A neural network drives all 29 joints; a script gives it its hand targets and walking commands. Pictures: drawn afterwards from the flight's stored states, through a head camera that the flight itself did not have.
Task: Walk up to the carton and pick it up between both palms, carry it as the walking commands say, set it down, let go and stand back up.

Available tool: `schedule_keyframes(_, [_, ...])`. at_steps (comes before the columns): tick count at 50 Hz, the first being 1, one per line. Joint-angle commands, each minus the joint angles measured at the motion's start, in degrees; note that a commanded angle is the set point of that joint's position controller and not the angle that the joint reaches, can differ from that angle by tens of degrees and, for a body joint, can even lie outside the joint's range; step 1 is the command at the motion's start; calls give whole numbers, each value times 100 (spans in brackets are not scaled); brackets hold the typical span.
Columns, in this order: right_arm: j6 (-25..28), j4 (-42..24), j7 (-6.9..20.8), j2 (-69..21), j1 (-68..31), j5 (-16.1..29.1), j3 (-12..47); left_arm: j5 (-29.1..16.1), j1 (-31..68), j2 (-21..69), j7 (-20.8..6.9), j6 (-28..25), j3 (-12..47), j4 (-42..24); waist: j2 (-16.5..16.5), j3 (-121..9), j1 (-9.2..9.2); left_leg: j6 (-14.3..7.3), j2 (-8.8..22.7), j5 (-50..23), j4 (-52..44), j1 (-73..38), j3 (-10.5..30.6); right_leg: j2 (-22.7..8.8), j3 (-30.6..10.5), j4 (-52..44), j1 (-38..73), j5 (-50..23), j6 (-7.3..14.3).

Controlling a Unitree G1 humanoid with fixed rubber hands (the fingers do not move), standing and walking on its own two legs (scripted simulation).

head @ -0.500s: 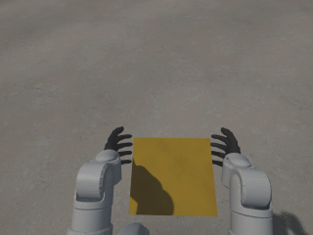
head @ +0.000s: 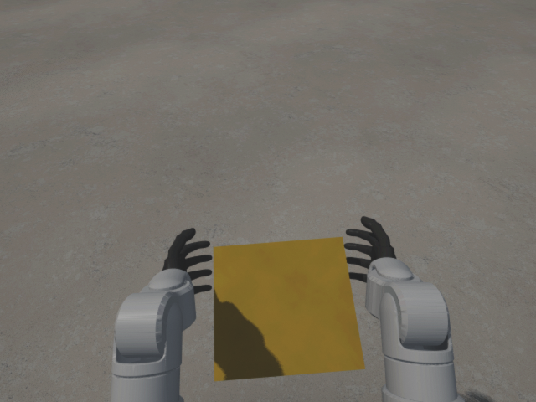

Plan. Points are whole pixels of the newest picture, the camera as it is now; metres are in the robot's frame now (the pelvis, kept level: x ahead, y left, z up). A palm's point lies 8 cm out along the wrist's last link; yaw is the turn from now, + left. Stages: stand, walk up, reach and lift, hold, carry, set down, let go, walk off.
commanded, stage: carry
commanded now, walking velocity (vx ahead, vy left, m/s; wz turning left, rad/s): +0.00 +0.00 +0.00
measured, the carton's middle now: (282, 308) +0.26 +0.02 -0.01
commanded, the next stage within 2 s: none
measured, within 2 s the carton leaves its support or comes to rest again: neither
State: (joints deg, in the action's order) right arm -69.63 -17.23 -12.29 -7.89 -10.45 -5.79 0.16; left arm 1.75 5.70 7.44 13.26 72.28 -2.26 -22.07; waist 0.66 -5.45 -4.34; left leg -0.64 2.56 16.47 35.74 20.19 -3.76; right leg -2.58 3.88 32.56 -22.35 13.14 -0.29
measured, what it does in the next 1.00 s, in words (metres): walks backwards, turning left: right foot, then left foot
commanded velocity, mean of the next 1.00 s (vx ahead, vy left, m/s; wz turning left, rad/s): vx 0.00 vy -0.15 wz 0.46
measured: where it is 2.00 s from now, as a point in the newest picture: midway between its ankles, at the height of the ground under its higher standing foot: outside the picture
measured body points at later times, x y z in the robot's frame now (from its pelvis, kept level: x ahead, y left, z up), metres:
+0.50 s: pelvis -0.11 -0.02 -0.01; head -0.14 -0.05 +0.44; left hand +0.15 +0.14 +0.08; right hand +0.18 -0.14 +0.08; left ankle +0.02 +0.13 -0.72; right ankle -0.13 -0.10 -0.73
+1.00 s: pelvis -0.16 -0.07 +0.01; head -0.11 -0.06 +0.46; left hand +0.05 +0.16 +0.06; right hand +0.16 -0.10 +0.07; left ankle -0.21 +0.04 -0.73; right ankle -0.12 -0.18 -0.67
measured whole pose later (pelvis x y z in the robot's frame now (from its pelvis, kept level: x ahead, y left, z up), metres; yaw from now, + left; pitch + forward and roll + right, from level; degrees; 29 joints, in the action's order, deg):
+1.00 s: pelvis -0.16 -0.07 +0.01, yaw +20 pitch +4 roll -1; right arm -68.2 -22.6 -11.9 -7.8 -9.7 -3.7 -0.2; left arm 1.8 6.8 7.5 13.9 68.6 -2.7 -23.0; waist 3.0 1.3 0.2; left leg 0.3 2.8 17.7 32.0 18.7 -1.8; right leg -1.7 4.6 56.3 -31.2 25.5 -2.6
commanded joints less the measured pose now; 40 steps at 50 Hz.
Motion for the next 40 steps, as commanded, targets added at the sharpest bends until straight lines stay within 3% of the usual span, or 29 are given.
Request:
schedule_keyframes(1, [158,-948,1060,-5668,-1779,1665,2507,-2286,3335,5731,-1444,-323,3699,-1052,-416,-2182,490,-21,417,-728,-460,-611,378,-887,-832,-439,1102,-1743,-21])
schedule_keyframes(4, [21,-890,1135,-5751,-2173,1765,2644,-2063,3250,5726,-1400,-263,3449,-850,-277,-1441,455,-146,348,1014,-897,-414,540,-566,-800,-1060,162,1320,-66])
schedule_keyframes(6, [-30,-950,1167,-5749,-2475,1857,2801,-1850,3172,5648,-1395,-220,3237,-652,-326,-980,442,-190,325,1790,-1222,219,683,-571,-719,-1291,29,2066,-85])
schedule_keyframes(7, [-106,-830,1162,-5719,-2439,1870,2824,-1742,3099,5539,-1361,-205,3064,-582,-699,-923,425,-163,236,1647,-1076,181,535,-587,-785,-1380,-20,2200,-109])
schedule_keyframes(8, [-122,-903,1177,-5706,-2673,1936,2856,-1664,3148,5572,-1341,-201,3019,-578,-676,-876,437,-130,221,1428,-1085,194,520,-594,-755,-1363,-50,2140,-107])
schedule_keyframes(9, [-135,-905,1216,-5815,-2721,2038,2925,-1624,3023,5653,-1326,-199,2992,-523,-354,-967,412,-135,201,1385,-1058,155,530,-518,-682,-1256,-13,1830,-76])
schedule_keyframes(11, [-155,-917,1226,-5872,-2728,2106,2946,-1595,3069,5624,-1311,-201,2895,-620,-451,-964,422,-147,145,1214,-1040,378,482,-456,-488,-1066,182,1620,-125])
schedule_keyframes(13, [-158,-850,1289,-6022,-2709,2208,2981,-1533,3103,5744,-1234,-268,2934,-707,-37,-1382,413,-147,217,1178,-1215,217,542,-335,-354,-732,470,1179,-121])
schedule_keyframes(15, [-159,-839,1306,-6028,-2716,2247,2921,-1582,3100,5867,-1218,-260,2992,-696,655,-1590,392,-219,521,1715,-1830,707,978,90,71,311,1109,627,-116])
schedule_keyframes(16, [-114,-855,1332,-6143,-2828,2333,2987,-1598,3222,5877,-1229,-311,3015,-783,770,-1617,388,-261,733,1877,-2100,1034,1178,236,259,917,1376,517,-105])
schedule_keyframes(18, [-173,-698,1348,-5882,-2566,2168,2809,-1632,3247,5826,-1215,-283,3131,-694,1391,-1287,369,-387,1298,2578,-2753,1670,1656,322,187,2143,1198,681,-130])
schedule_keyframes(20, [-171,-717,1352,-5869,-2783,2108,2767,-1682,3411,5901,-1227,-309,3176,-708,1804,-1089,293,-156,1498,2374,-3023,1949,1625,323,52,2567,1183,868,-19])
schedule_keyframes(22, [-151,-821,1305,-5969,-3011,2111,2834,-1754,3412,6023,-1245,-299,3032,-461,1114,-1169,293,7,1283,1571,-2319,938,1392,110,-123,1294,589,1386,116])
schedule_keyframes(23, [-128,-747,1271,-5875,-2686,2035,2777,-1835,3417,6000,-1261,-304,3047,-444,725,-1203,271,37,1072,1236,-1476,408,1240,-32,-311,-245,508,1503,141])
schedule_keyframes(24, [-92,-729,1232,-6098,-2737,2020,2860,-1958,3624,6180,-1314,-336,3008,-511,-313,-1150,284,152,480,430,-103,466,696,-476,-1044,-1646,791,1808,234])
schedule_keyframes(25, [-110,-637,1147,-5932,-2523,1889,2847,-1940,3414,5996,-1342,-319,2875,-428,-1841,-959,376,182,-88,920,1016,1421,252,-1396,-2019,-1961,994,1381,275])
schedule_keyframes(26, [-117,-666,1088,-5895,-2515,1836,2758,-2002,3414,5990,-1351,-312,2931,-425,-1980,-684,443,208,-231,1631,2097,1982,57,-1955,-2170,-1820,925,24,616])
schedule_keyframes(27, [-71,-872,1074,-5987,-2789,1886,2881,-1976,3501,6030,-1378,-384,2965,-650,-1840,-657,398,225,-13,1480,2880,2036,152,-2007,-1669,-1680,668,-575,893])
schedule_keyframes(28, [-50,-822,1080,-5987,-2680,1886,2885,-1955,3422,6140,-1405,-390,2941,-636,-1047,-755,356,264,-10,1118,3249,1745,281,-1572,-1321,-1702,513,46,926])
schedule_keyframes(29, [25,-724,1087,-6194,-2735,1972,2854,-2107,3624,6246,-1438,-468,2976,-830,-741,-856,385,263,-62,693,3314,1545,299,-1168,-885,-1556,544,5,738])
schedule_keyframes(30, [94,-849,1090,-6322,-2875,2059,2899,-2137,3571,6408,-1449,-494,3007,-755,-443,-1053,364,295,-108,558,3155,1505,167,-1003,-645,-1368,791,84,658])
schedule_keyframes(32, [207,-884,1136,-6438,-2589,2157,3015,-2071,3679,6352,-1411,-612,3053,-1022,-494,-1454,395,285,-51,607,2753,1649,8,-916,-162,-786,1847,-1721,657])
schedule_keyframes(33, [296,-1097,1150,-6431,-2546,2247,3081,-2092,3679,6264,-1411,-713,3088,-1306,-746,-1696,409,309,-110,575,2579,1812,-88,-908,13,-520,2431,-2953,713])
schedule_keyframes(35, [375,-1394,1153,-6415,-2596,2387,3212,-2142,3703,6208,-1370,-817,3208,-1646,-966,-2124,366,361,-178,1039,2041,1760,-319,-1116,-172,-153,3115,-4407,900])
schedule_keyframes(36, [356,-1334,1162,-6170,-2228,2317,3119,-2007,3170,6143,-1327,-785,3215,-1342,-760,-2345,321,358,-230,1139,1626,1394,-466,-1096,-70,18,3222,-4705,1001])
schedule_keyframes(37, [325,-1368,1172,-6160,-2335,2365,3161,-1940,2947,6134,-1306,-762,3147,-1243,-961,-2288,305,283,-201,1136,1293,1229,-449,-1200,-69,24,3135,-4729,1000])
schedule_keyframes(38, [274,-1232,1185,-6009,-2035,2312,3095,-1836,2698,5984,-1244,-741,3150,-1163,-907,-2239,286,230,-177,1065,721,884,-511,-1197,71,117,3072,-4639,1050])
schedule_keyframes(39, [250,-1220,1221,-5885,-1878,2309,3073,-1729,2435,5887,-1210,-732,3132,-1037,-688,-2286,332,180,-220,579,-232,595,-641,-1119,181,338,3167,-4659,1054])
schedule_keyframes(40, [223,-1231,1231,-5876,-1828,2255,3048,-1743,2384,5882,-1200,-700,3153,-972,-562,-2217,410,174,-125,-452,-973,87,-637,-955,486,492,2812,-4483,866])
